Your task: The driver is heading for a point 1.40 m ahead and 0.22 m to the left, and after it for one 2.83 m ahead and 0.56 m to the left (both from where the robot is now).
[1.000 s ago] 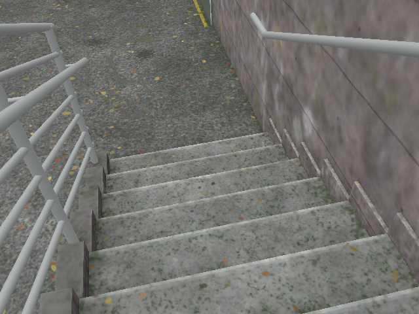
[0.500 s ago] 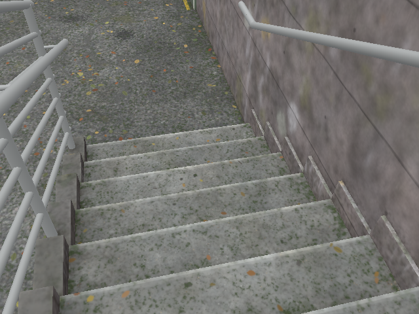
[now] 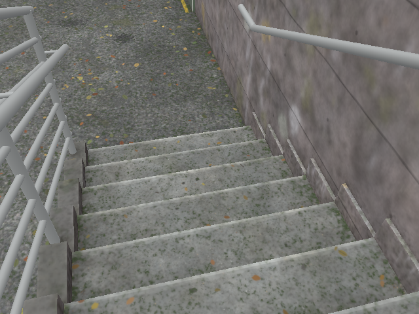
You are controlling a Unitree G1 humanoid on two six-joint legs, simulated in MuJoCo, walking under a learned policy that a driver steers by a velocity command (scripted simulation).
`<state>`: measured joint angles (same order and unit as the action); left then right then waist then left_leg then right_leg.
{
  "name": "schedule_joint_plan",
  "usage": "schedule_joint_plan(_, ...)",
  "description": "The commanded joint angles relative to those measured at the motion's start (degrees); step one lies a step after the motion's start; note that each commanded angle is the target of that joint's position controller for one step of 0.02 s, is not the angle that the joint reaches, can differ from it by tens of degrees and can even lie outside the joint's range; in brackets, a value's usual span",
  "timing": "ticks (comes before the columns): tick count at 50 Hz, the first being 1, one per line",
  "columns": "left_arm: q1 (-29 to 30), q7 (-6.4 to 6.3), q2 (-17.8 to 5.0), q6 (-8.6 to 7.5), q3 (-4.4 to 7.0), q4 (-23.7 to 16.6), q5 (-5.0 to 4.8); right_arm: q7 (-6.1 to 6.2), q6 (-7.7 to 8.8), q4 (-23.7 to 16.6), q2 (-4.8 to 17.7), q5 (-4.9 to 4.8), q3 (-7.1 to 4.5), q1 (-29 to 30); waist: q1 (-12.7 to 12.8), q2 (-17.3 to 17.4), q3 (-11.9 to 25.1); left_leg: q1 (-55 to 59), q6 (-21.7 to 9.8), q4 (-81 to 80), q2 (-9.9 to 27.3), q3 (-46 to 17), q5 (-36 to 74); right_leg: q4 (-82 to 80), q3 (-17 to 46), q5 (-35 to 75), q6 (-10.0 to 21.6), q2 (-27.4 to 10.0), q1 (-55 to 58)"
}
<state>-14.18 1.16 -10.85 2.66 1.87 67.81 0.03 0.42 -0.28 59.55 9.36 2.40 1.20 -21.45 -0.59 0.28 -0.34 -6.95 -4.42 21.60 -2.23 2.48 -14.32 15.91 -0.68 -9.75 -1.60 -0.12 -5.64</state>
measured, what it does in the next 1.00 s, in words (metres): stands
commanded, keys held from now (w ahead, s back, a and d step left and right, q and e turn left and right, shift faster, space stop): no key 1.00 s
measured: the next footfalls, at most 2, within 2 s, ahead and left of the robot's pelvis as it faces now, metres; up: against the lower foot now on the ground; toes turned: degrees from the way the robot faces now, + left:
right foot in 1.80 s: +0.42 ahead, -0.26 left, -0.15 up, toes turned -7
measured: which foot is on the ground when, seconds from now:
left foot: down 0.00-1.00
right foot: down 0.00-1.00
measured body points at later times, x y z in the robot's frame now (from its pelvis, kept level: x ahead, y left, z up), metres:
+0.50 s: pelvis +0.02 +0.00 +0.00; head +0.02 +0.01 +0.45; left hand -0.01 +0.22 -0.17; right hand -0.02 -0.21 -0.16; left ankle -0.03 +0.06 -0.75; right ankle -0.01 -0.14 -0.75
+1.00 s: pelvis +0.02 +0.01 +0.00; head +0.02 +0.02 +0.45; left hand -0.01 +0.22 -0.17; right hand -0.03 -0.21 -0.15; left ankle -0.03 +0.06 -0.75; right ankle -0.01 -0.14 -0.75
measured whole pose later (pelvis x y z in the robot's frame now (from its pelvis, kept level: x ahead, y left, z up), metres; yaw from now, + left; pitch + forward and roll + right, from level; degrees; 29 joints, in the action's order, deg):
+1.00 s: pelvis +0.02 +0.01 +0.00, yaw +0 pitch +0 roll -2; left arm -15.7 0.3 -8.5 2.6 1.1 70.3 0.3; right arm 0.8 0.8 62.3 7.4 1.7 -0.1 -23.9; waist -0.5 0.3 -0.2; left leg -5.8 -4.8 22.0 -2.9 2.4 -16.1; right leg 17.6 -0.3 -12.3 -2.4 -0.9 -5.1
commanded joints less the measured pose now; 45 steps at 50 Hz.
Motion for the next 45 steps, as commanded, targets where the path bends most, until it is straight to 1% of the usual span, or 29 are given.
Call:
schedule_joint_plan(1,-2.49,-0.11,-3.97,-0.32,0.65,-0.48,0.07,0.15,0.45,-0.83,5.56,-0.08,-1.21,-4.58,0.14,1.76,-3.27,-2.85,2.24,-5.68,10.75,-10.99,10.21,-1.20,4.82,5.37,2.97,-5.54,-0.89)
schedule_joint_plan(3,-2.61,-0.17,-3.89,-0.35,0.69,-0.36,0.10,0.13,0.49,-0.74,5.41,-0.07,-1.28,-4.90,0.09,1.77,-3.22,-2.79,2.28,-5.51,10.58,-10.80,10.70,-1.16,4.76,5.51,2.97,-5.63,-0.87)
schedule_joint_plan(4,-2.55,-0.09,-3.92,-0.17,0.69,-0.25,-0.05,0.13,0.57,-0.94,5.53,-0.26,-1.44,-4.97,0.00,1.82,-2.83,-2.57,2.24,-5.59,10.84,-10.96,11.84,-0.56,4.56,5.23,2.95,-5.67,-0.64)
schedule_joint_plan(5,-2.84,-0.12,-3.44,-0.07,0.62,-0.10,-0.18,0.01,0.58,-0.97,4.94,-0.25,-1.38,-5.01,0.20,1.93,-2.34,-2.37,2.17,-5.63,10.74,-10.88,12.02,-0.61,4.65,5.02,2.92,-5.76,-0.38)
schedule_joint_plan(6,-2.94,-0.13,-3.45,-0.02,0.63,0.03,-0.07,-0.07,0.56,-0.98,4.86,-0.24,-1.42,-5.08,0.18,1.87,-2.63,-2.32,2.15,-5.53,10.59,-10.64,12.24,-0.64,4.67,5.07,2.96,-5.82,-0.54)
schedule_joint_plan(7,-3.61,0.01,-3.68,0.03,0.75,0.53,-0.01,-0.16,0.39,-0.60,3.84,-0.20,-1.07,-5.49,0.51,1.82,-2.47,-2.37,1.83,-5.10,10.82,-10.49,13.29,-0.68,4.73,4.83,3.10,-6.08,-0.28)
schedule_joint_plan(10,-3.61,0.01,-3.43,0.02,0.75,0.88,0.05,-0.07,0.34,-0.40,3.99,-0.14,-1.14,-6.00,0.38,1.95,-3.03,-2.39,1.75,-4.43,10.58,-9.94,14.38,-0.69,4.77,5.17,3.13,-6.14,-0.65)
schedule_joint_plan(11,-3.71,-0.14,-3.21,-0.19,0.71,0.94,0.23,-0.01,0.30,-0.10,3.82,0.03,-1.03,-6.19,0.44,1.92,-3.60,-2.53,1.84,-4.08,10.22,-9.59,13.86,-1.27,4.96,5.65,3.14,-6.17,-1.05)
schedule_joint_plan(14,-3.84,-0.28,-3.48,-0.41,0.78,1.23,0.36,0.13,0.36,0.31,4.05,-0.12,-1.15,-6.74,0.27,1.61,-3.72,-2.11,1.77,-3.28,10.12,-9.36,15.07,-1.05,4.78,6.48,3.17,-6.20,-1.31)
schedule_joint_plan(19,-4.48,-0.51,-2.80,-0.46,0.64,1.67,0.12,0.28,0.37,1.00,3.18,-0.19,-1.13,-7.12,0.38,1.01,-3.30,-1.78,1.51,-2.37,10.19,-8.95,17.02,-0.72,4.81,6.87,3.19,-6.22,-1.24)
schedule_joint_plan(25,-5.08,-0.63,-2.21,-0.37,0.49,2.10,0.21,0.40,0.39,1.65,2.57,-0.22,-1.19,-7.40,0.47,1.46,-3.31,-1.61,1.52,-2.02,10.13,-8.72,17.83,-0.16,4.66,6.88,3.13,-6.14,-1.44)
schedule_joint_plan(30,-5.16,-0.72,-1.84,-0.39,0.32,2.28,0.24,0.53,0.42,2.26,2.42,-0.28,-1.30,-7.67,0.59,2.06,-3.63,-1.60,1.75,-2.07,9.92,-8.49,19.05,0.36,4.37,7.03,3.02,-6.05,-1.58)
schedule_joint_plan(35,-5.62,-0.79,-1.68,-0.37,0.15,2.75,0.19,0.57,0.42,2.77,2.02,-0.28,-1.31,-8.10,0.63,1.72,-3.59,-1.14,1.86,-2.19,9.90,-8.54,19.06,0.60,4.23,6.39,2.85,-6.02,-1.75)
schedule_joint_plan(36,-4.96,-0.96,-1.48,-0.39,0.01,2.40,0.17,0.60,0.59,2.48,2.93,-0.29,-1.69,-7.83,0.25,1.66,-4.01,-1.12,2.18,-2.65,9.57,-8.57,18.07,0.49,4.21,6.50,2.67,-5.85,-2.06)
schedule_joint_plan(37,-4.81,-0.92,-1.66,-0.19,0.01,2.47,0.03,0.60,0.73,2.37,3.01,-0.50,-1.87,-7.94,0.20,1.43,-3.70,-0.97,2.20,-3.11,9.93,-8.92,18.36,1.00,4.01,5.83,2.64,-5.87,-1.71)
schedule_joint_plan(38,-4.87,-0.87,-1.72,-0.12,-0.01,2.31,0.13,0.72,0.78,2.51,3.42,-0.57,-2.03,-7.97,0.33,1.73,-4.07,-1.06,2.29,-3.11,10.09,-9.12,18.61,1.14,3.90,5.44,2.59,-5.73,-2.00)
schedule_joint_plan(40,-5.13,-0.88,-1.53,-0.08,-0.08,2.32,0.09,0.76,0.77,2.65,2.81,-0.53,-2.03,-8.18,0.40,1.91,-4.05,-0.95,2.32,-3.18,10.06,-9.14,18.77,1.19,3.83,5.15,2.52,-5.75,-2.04)
schedule_joint_plan(41,-5.73,-0.90,-1.22,-0.05,-0.24,2.61,0.28,0.59,1.02,2.49,2.31,-0.73,-1.83,-8.15,0.51,1.39,-3.81,-1.33,2.27,-3.38,10.27,-9.02,18.49,0.54,4.24,5.32,2.18,-5.83,-1.15)
schedule_joint_plan(45,-5.65,-0.96,-1.48,0.01,-0.28,2.62,0.32,0.50,1.21,2.60,2.63,-0.76,-1.96,-8.46,0.35,1.52,-4.30,-1.81,2.56,-3.65,9.95,-8.85,17.75,0.46,4.26,5.85,2.09,-5.95,-0.66)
